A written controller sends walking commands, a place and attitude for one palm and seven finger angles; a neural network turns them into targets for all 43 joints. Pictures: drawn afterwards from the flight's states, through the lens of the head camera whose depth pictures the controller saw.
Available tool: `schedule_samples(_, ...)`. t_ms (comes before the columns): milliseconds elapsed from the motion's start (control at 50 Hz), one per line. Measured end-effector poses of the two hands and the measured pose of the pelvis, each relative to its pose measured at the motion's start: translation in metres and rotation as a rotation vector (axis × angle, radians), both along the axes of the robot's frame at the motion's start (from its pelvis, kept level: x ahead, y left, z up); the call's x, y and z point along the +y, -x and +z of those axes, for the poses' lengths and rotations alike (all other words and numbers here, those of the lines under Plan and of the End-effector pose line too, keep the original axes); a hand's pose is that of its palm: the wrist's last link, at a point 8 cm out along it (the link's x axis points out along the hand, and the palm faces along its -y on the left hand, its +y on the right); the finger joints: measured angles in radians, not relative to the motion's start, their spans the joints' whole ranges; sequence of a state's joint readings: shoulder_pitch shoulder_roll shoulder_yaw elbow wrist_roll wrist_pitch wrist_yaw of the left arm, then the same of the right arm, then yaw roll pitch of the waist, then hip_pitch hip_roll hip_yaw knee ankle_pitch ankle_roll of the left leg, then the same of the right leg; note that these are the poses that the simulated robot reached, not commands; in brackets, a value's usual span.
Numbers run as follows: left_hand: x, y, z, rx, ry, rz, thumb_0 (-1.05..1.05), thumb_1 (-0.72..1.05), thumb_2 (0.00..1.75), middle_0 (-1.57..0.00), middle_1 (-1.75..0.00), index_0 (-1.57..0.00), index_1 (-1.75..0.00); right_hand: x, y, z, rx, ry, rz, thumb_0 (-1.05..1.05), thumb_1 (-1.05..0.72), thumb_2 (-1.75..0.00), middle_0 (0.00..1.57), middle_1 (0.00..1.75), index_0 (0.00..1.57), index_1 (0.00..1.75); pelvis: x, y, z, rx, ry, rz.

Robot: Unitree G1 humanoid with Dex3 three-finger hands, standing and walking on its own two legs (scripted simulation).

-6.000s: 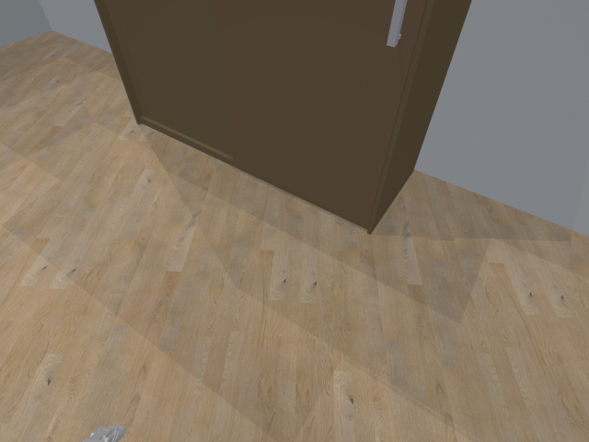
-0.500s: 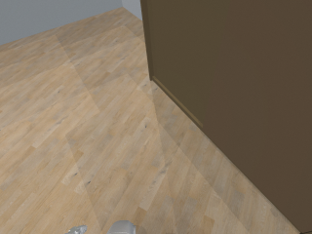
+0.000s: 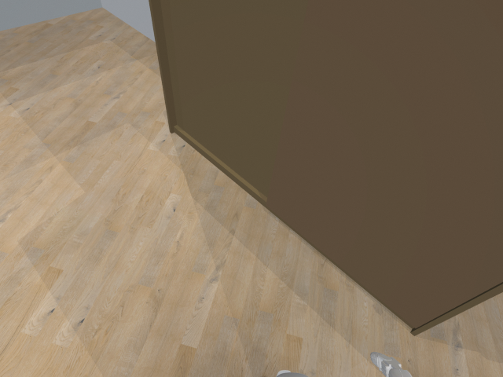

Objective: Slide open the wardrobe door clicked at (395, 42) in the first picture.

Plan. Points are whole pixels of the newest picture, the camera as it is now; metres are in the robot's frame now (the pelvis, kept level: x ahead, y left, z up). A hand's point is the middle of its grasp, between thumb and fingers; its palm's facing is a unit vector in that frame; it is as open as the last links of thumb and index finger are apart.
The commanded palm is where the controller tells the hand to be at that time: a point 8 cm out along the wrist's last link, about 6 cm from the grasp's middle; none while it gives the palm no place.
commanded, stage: turn to face it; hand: right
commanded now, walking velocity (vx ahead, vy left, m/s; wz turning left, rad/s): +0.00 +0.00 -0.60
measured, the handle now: out of the picture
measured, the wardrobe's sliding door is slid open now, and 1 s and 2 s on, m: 0.00 0.00 0.00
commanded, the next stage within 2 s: take the last steps up to it in 0.96 s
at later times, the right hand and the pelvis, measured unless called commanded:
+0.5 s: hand out of the picture -0.04 -0.28 -0.18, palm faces +0.35 +0.90 -0.26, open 7.4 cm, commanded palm none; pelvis -0.02 -0.05 +0.00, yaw -18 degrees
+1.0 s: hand out of the picture -0.03 -0.20 -0.14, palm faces +0.52 +0.81 -0.28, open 7.4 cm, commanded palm none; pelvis -0.02 +0.01 +0.00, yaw -32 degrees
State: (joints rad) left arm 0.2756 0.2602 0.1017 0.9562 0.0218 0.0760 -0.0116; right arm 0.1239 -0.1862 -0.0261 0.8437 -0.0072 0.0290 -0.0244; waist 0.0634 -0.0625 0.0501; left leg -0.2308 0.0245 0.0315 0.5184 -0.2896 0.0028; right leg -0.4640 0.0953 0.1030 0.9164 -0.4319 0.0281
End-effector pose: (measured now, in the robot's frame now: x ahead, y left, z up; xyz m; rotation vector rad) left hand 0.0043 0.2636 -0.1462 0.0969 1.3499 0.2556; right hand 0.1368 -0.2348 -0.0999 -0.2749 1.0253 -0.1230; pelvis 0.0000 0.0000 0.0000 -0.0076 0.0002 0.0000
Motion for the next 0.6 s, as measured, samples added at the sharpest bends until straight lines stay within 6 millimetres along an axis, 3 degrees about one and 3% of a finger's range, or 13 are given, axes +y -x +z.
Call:
schedule_samples(100,0.012,-0.031,0.005,-0.031,-0.006,-0.092,0.00,0.91,0.89,-0.20,-0.30,-0.20,-0.30,-0.005,0.046,-0.001,0.053,0.001,-0.097,0.00,-0.91,-0.90,0.20,0.30,0.20,0.30,0.004,0.002,0.004,-0.020,0.016,-0.076)
schedule_samples(200,0.004,-0.071,0.012,-0.048,-0.024,-0.205,0.00,0.91,0.89,-0.20,-0.30,-0.20,-0.30,-0.017,0.093,-0.012,0.109,-0.018,-0.202,0.00,-0.91,-0.90,0.20,0.30,0.20,0.30,-0.002,0.005,0.003,-0.024,0.024,-0.148)
schedule_samples(340,-0.048,-0.145,0.021,-0.162,-0.071,-0.398,0.00,0.91,0.89,-0.20,-0.30,-0.20,-0.30,-0.056,0.169,-0.046,0.219,-0.060,-0.360,0.00,-0.90,-0.90,0.20,0.30,0.20,0.30,-0.031,0.010,-0.013,-0.011,-0.001,-0.245)
schedule_samples(400,-0.075,-0.164,0.030,-0.222,-0.075,-0.458,0.00,0.91,0.89,-0.20,-0.30,-0.20,-0.30,-0.074,0.195,-0.056,0.272,-0.064,-0.419,0.00,-0.91,-0.90,0.20,0.30,0.20,0.30,-0.041,0.014,-0.015,-0.012,0.003,-0.264)
schedule_samples(480,-0.098,-0.168,0.042,-0.248,-0.074,-0.501,0.00,0.91,0.89,-0.20,-0.30,-0.20,-0.30,-0.088,0.205,-0.047,0.274,-0.065,-0.461,0.01,-0.91,-0.90,0.20,0.30,0.20,0.29,-0.049,0.017,-0.004,-0.016,-0.025,-0.302)
schedule_samples(600,-0.114,-0.156,0.041,-0.210,-0.039,-0.545,0.00,0.91,0.89,-0.20,-0.30,-0.21,-0.30,-0.096,0.191,-0.029,0.158,-0.057,-0.494,0.01,-0.91,-0.90,0.20,0.30,0.20,0.29,-0.051,0.021,0.005,-0.021,-0.033,-0.370)
